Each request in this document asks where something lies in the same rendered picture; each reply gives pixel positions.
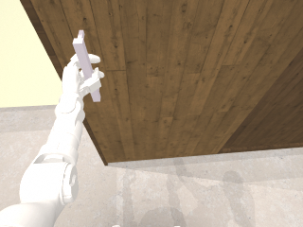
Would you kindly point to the left robot forearm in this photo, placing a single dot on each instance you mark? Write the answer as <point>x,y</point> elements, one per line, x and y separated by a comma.
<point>64,139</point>

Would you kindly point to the wardrobe door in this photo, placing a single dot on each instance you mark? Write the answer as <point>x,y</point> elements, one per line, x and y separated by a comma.
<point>278,117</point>
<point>180,76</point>

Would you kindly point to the handle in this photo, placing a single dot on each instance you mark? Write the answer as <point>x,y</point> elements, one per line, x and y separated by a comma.
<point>85,64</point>

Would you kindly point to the robot left upper arm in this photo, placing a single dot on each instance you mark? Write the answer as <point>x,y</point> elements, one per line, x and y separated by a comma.
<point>46,189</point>

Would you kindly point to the robot left hand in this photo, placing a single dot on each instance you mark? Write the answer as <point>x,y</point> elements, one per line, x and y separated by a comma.
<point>73,80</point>

